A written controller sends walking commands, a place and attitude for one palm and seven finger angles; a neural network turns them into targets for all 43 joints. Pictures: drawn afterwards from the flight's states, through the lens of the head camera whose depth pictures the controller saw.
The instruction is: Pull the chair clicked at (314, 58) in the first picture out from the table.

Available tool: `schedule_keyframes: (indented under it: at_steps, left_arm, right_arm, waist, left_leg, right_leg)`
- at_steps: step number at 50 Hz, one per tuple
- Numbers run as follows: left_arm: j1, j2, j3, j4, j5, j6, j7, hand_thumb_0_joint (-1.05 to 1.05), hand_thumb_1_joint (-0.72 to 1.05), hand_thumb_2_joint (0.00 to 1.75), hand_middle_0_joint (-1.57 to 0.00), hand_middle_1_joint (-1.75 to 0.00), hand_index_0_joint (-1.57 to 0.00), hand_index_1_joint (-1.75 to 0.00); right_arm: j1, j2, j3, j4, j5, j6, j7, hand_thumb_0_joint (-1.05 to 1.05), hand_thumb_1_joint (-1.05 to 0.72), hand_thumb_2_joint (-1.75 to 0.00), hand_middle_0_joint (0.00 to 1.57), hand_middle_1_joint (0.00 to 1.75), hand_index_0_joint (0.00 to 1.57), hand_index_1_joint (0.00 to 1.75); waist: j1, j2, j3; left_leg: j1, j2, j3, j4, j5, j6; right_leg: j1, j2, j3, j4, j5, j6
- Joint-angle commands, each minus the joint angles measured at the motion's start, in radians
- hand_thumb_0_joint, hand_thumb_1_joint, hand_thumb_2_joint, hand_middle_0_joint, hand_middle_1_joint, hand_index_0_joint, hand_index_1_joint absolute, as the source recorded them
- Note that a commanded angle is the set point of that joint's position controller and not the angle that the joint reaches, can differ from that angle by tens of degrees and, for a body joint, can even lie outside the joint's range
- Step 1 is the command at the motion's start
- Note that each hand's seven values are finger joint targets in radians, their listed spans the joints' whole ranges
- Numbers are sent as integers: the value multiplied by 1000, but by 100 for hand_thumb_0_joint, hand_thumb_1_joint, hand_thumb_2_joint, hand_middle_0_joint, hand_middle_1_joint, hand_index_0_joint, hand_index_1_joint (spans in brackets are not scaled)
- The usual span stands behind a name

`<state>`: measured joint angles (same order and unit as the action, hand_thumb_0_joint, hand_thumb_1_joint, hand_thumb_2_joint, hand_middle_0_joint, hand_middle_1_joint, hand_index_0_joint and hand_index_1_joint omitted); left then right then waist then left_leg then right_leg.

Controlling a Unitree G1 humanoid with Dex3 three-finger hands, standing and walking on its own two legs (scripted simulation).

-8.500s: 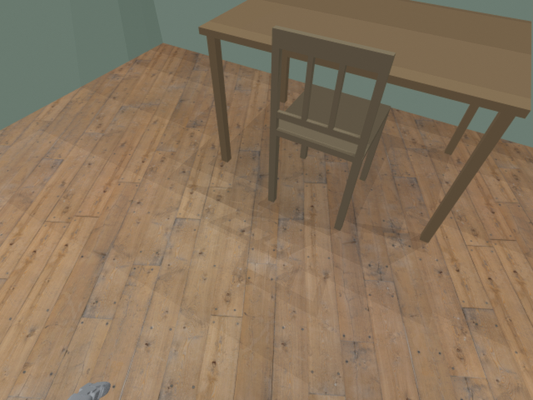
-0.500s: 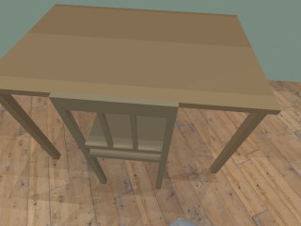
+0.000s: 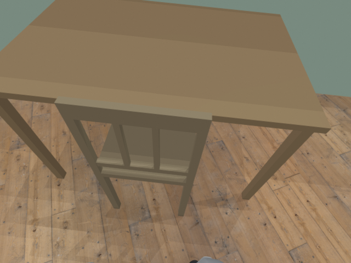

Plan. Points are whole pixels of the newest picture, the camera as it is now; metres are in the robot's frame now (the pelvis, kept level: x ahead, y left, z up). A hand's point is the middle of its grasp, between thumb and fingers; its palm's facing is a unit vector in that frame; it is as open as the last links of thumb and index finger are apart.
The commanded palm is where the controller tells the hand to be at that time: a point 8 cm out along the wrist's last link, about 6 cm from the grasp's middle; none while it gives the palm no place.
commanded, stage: come to a stop and stand still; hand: left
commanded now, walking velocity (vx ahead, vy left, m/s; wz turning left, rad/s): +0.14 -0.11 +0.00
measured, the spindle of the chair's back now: (122, 145) +0.45 +0.20 -0.10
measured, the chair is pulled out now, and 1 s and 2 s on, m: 0.00 0.00 0.00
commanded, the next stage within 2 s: look again from close up in 0.30 s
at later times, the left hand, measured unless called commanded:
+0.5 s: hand out of the picture -0.01 +0.15 -0.16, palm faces +0.02 -0.97 -0.23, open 7.4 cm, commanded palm none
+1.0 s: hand out of the picture +0.02 +0.15 -0.16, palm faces +0.01 -0.98 -0.22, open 7.4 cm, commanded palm none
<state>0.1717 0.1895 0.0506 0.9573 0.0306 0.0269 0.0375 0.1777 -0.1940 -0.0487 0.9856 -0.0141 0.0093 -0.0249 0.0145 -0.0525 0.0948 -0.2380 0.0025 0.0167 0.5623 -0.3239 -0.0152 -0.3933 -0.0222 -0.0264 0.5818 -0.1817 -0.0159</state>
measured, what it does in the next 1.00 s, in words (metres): steps on the spot: right foot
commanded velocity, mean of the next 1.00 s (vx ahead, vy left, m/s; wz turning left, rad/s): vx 0.01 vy -0.03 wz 0.00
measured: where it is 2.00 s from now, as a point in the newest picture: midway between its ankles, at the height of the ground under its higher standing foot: outside the picture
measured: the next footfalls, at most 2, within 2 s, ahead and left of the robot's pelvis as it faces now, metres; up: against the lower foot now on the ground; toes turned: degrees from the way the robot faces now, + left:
right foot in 0.28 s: +0.00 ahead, -0.10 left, +0.00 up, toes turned +0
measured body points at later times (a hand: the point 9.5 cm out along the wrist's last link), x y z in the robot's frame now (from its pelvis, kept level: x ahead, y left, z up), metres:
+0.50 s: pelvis +0.00 -0.01 +0.01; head +0.03 -0.04 +0.45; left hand -0.01 +0.21 -0.14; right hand +0.01 -0.23 -0.17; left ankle -0.01 +0.12 -0.73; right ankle -0.04 -0.10 -0.73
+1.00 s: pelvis +0.01 -0.03 +0.01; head +0.02 -0.03 +0.46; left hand +0.02 +0.20 -0.14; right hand +0.03 -0.25 -0.15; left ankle -0.01 +0.12 -0.73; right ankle -0.04 -0.10 -0.73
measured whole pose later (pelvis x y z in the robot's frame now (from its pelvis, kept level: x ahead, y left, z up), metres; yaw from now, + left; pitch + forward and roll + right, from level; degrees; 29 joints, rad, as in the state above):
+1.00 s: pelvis +0.01 -0.03 +0.01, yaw -1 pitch +0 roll +1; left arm 0.30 0.17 -0.01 1.06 0.01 -0.03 0.04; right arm 0.26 -0.17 0.02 1.09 -0.01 -0.01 -0.02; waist 0.00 -0.01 0.02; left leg -0.17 0.04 0.01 0.45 -0.27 -0.04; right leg -0.13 0.05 0.00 0.46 -0.33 -0.06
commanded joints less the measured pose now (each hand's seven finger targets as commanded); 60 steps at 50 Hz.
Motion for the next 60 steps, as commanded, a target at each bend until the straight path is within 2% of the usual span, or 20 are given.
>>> schedule_keyframes:
  at_steps: [1, 2, 3, 4, 5, 9, 10, 12, 14, 15, 16, 17, 18, 20, 24, 25, 27, 31, 44, 60]
  left_arm:
    - [23, 43, 5, -55, -17, -2, -7, 0, 90, 90, -20, -30, -20, -30]
    - [23, 54, 5, -29, -7, -2, -6, 0, 90, 90, -20, -30, -20, -30]
    - [56, 56, 9, -6, -3, -1, -12, 0, 90, 90, -20, -30, -20, -30]
    - [88, 50, 7, 9, -1, -2, -19, 0, 90, 90, -20, -30, -20, -30]
    - [104, 48, 4, 19, -2, -6, -25, 0, 90, 90, -20, -30, -20, -30]
    - [89, 27, -9, 27, -13, -25, -25, 0, 90, 90, -20, -30, -20, -30]
    - [97, 22, -11, 37, -16, -30, -23, 0, 90, 90, -20, -30, -20, -30]
    - [157, 32, -15, 74, -22, -45, -15, 0, 90, 90, -20, -30, -20, -30]
    - [201, 72, -18, 108, -23, -61, -7, 0, 90, 90, -20, -30, -20, -30]
    - [194, 83, -23, 115, -27, -64, -7, 0, 90, 90, -20, -30, -20, -30]
    - [241, 87, -26, 140, 1, -65, 36, 0, 90, 90, -20, -30, -20, -30]
    - [191, 97, -27, 99, -14, -66, 32, 0, 90, 90, -20, -30, -20, -30]
    - [168, 76, -30, 85, -15, -66, 24, 0, 90, 90, -20, -30, -20, -30]
    - [181, 74, -35, 82, -18, -81, 16, 0, 90, 90, -20, -30, -20, -30]
    - [182, 63, -42, 86, -21, -83, 16, 0, 90, 90, -20, -30, -20, -30]
    - [184, 65, -43, 89, -21, -83, 13, 0, 90, 90, -20, -30, -20, -30]
    - [205, 68, -42, 89, -21, -84, 15, 0, 90, 90, -20, -30, -20, -30]
    - [206, 78, -43, 84, -22, -74, 16, 0, 90, 90, -20, -30, -20, -30]
    - [192, 110, -39, 68, -23, -67, 10, 0, 90, 90, -20, -30, -20, -30]
    - [202, 96, -46, 90, -21, -63, 8, 0, 90, 90, -20, -30, -20, -30]
  right_arm:
    - [114, -111, 3, -24, -23, -11, -2, 0, -90, -90, 20, 30, 20, 30]
    - [51, -81, 17, -24, -22, -20, 0, 0, -90, -90, 20, 30, 20, 30]
    - [8, -73, 21, -28, -18, -21, -4, 0, -90, -90, 20, 30, 20, 30]
    - [10, -81, 20, -30, -17, -20, -7, 0, -90, -90, 20, 30, 20, 30]
    - [29, -83, 20, -21, -16, -24, -11, 0, -90, -90, 20, 30, 20, 30]
    - [124, -93, 10, 25, -20, -23, -14, 0, -90, -90, 20, 30, 20, 30]
    - [127, -84, 11, 38, -17, -22, -16, 0, -90, -90, 20, 30, 20, 30]
    - [149, -73, 18, 58, -7, -27, -18, 0, -90, -90, 20, 30, 20, 30]
    - [143, -32, 29, 64, 6, -36, -16, 0, -90, -90, 20, 30, 20, 30]
    - [150, -24, 32, 71, 7, -38, -13, 0, -90, -90, 20, 30, 20, 30]
    - [81, -89, 21, 26, 13, -43, -4, 0, -90, -90, 20, 30, 20, 30]
    - [137, -59, 26, 20, 5, -37, 2, 0, -90, -90, 20, 30, 20, 30]
    - [134, -66, 25, 22, 0, -34, 2, 0, -90, -90, 20, 30, 20, 30]
    - [142, -49, 40, 12, -3, -37, 5, 0, -90, -90, 20, 30, 20, 30]
    - [154, -43, 43, 17, 3, -38, 2, 0, -90, -90, 20, 30, 20, 30]
    - [153, -40, 46, 24, 1, -40, 2, 0, -90, -90, 20, 30, 20, 30]
    - [153, -40, 47, 31, 2, -41, 0, 0, -90, -90, 20, 30, 20, 30]
    - [144, -40, 50, 47, 2, -35, -2, 0, -90, -90, 20, 30, 20, 30]
    - [126, -61, 53, 64, 5, -37, -7, 0, -90, -90, 20, 30, 20, 30]
    - [121, -64, 52, 92, 9, -42, -10, 0, -90, -90, 20, 30, 20, 30]
  waist:
    - [-22, 294, -10]
    - [-6, 297, 7]
    - [20, 277, 29]
    - [22, 234, 30]
    - [21, 191, 26]
    - [-27, 182, 10]
    - [-24, 164, 28]
    - [-8, 95, -47]
    - [-18, -7, -97]
    - [-22, 27, -100]
    - [-6, 73, -115]
    - [-44, 66, -195]
    - [-36, 104, -160]
    - [-34, 95, -167]
    - [-44, -56, -74]
    - [-38, -22, -60]
    - [-32, -45, -50]
    - [-24, -3, -1]
    - [-13, 37, -81]
    - [-8, 34, -52]
  left_leg:
    - [-108, 289, -343, -411, -109, 152]
    - [-185, 272, -343, -449, -151, 168]
    - [-196, 240, -286, -439, -144, 161]
    - [-177, 217, -254, -410, -127, 156]
    - [-139, 214, -251, -399, -93, 160]
    - [47, 220, -237, -332, 106, 163]
    - [42, 213, -218, -305, 178, 158]
    - [59, 155, -175, -194, 333, 109]
    - [44, 79, -71, -141, 291, 41]
    - [46, 65, -61, -168, 259, 33]
    - [95, 95, -28, 9, 403, 23]
    - [53, 95, -50, -12, 176, 38]
    - [32, 90, -52, -29, 146, 42]
    - [42, 84, -52, -41, 223, 40]
    - [32, 68, -41, -59, 201, 28]
    - [38, 65, -34, -74, 219, 26]
    - [36, 65, -32, -78, 227, 25]
    - [32, 63, -27, -108, 205, 21]
    - [75, 81, -24, -133, 273, 16]
    - [106, 95, -40, -169, 319, 29]
  right_leg:
    - [26, 25, 15, 112, -295, 14]
    - [95, 0, 53, 170, -252, 9]
    - [108, -2, 59, 206, -211, 7]
    - [105, 12, 47, 229, -193, 6]
    - [84, 18, 40, 237, -197, 2]
    - [48, 3, 13, 56, -256, 13]
    - [79, 2, 14, -21, -223, 13]
    - [221, -12, 48, -233, -27, 11]
    - [298, -110, 139, -230, 285, -21]
    - [307, -129, 123, -210, 370, -32]
    - [221, -101, 148, -163, 485, -8]
    - [252, -98, 121, -155, 159, -33]
    - [214, -82, 129, -159, 35, -45]
    - [216, -81, 141, -169, 110, -60]
    - [177, -85, 138, -177, 199, -55]
    - [172, -83, 139, -177, 217, -57]
    - [188, -84, 141, -169, 285, -50]
    - [172, -78, 150, -190, 220, -45]
    - [252, -79, 137, -194, 312, -29]
    - [227, -71, 120, -211, 259, -24]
